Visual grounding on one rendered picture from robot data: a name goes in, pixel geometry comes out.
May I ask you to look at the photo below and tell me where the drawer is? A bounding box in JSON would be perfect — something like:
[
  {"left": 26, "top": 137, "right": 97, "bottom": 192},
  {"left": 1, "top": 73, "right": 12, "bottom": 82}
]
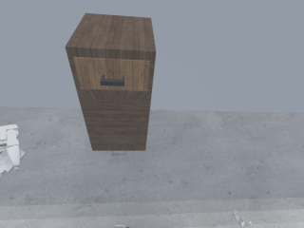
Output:
[{"left": 73, "top": 57, "right": 150, "bottom": 91}]

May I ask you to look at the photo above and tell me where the cabinet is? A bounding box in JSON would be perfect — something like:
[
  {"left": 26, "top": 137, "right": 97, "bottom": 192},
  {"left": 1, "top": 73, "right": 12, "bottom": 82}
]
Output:
[{"left": 65, "top": 13, "right": 157, "bottom": 151}]

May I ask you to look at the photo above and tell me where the robot right hand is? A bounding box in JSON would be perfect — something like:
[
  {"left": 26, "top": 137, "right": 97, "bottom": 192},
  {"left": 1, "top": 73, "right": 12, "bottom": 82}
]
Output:
[{"left": 232, "top": 209, "right": 255, "bottom": 228}]

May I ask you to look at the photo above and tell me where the robot left hand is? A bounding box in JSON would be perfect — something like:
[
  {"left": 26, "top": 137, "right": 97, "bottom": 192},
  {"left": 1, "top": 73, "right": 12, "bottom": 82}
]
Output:
[{"left": 0, "top": 124, "right": 25, "bottom": 177}]

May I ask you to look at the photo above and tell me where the handle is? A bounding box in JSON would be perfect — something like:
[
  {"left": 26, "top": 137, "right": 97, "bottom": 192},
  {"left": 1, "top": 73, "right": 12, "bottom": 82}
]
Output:
[{"left": 100, "top": 74, "right": 125, "bottom": 86}]

